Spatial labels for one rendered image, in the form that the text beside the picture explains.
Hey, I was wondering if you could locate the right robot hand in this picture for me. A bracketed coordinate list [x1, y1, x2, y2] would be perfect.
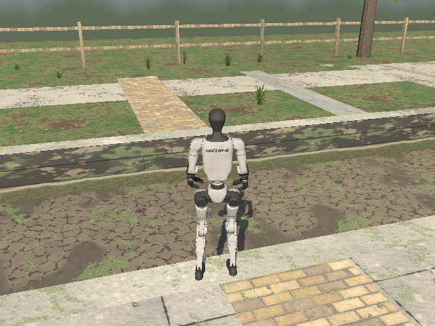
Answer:
[232, 179, 248, 191]

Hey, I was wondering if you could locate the robot right forearm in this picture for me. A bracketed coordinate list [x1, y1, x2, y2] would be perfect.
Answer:
[239, 165, 249, 183]

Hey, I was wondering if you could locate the humanoid robot head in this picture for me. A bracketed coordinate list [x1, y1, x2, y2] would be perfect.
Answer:
[205, 109, 229, 142]

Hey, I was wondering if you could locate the right robot shin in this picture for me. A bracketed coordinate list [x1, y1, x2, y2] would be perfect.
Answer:
[227, 221, 237, 267]

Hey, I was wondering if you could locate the right robot upper arm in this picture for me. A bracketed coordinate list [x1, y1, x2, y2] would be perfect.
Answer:
[232, 138, 247, 175]

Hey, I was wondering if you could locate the left robot hand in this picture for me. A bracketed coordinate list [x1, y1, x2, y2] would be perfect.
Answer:
[187, 177, 203, 188]

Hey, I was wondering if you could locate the left robot upper arm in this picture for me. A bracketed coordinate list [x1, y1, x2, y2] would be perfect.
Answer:
[188, 138, 203, 175]

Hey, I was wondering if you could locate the robot left forearm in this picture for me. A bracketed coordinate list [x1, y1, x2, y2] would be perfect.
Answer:
[186, 165, 195, 181]

